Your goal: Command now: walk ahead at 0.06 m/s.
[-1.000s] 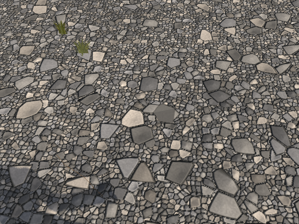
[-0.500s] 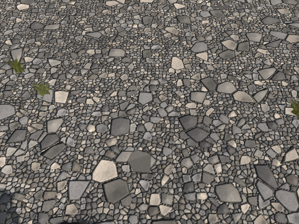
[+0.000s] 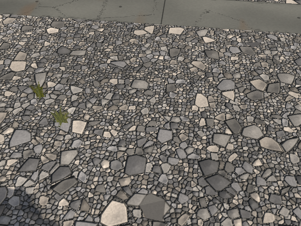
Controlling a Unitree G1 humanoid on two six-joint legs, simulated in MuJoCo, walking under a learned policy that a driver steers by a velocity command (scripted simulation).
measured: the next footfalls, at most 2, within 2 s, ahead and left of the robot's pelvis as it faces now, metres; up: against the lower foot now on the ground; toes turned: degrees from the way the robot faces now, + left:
right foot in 1.78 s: +0.47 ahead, -0.02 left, +0.00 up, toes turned -5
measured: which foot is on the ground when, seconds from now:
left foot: down 0.00-1.00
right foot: down 0.00-1.00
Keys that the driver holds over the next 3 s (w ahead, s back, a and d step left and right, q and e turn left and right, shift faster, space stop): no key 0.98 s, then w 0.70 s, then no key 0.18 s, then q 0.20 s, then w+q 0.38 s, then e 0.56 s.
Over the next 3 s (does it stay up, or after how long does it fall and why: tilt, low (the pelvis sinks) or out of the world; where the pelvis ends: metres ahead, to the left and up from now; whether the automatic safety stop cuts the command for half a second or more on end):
stays up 0.61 0.17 -0.01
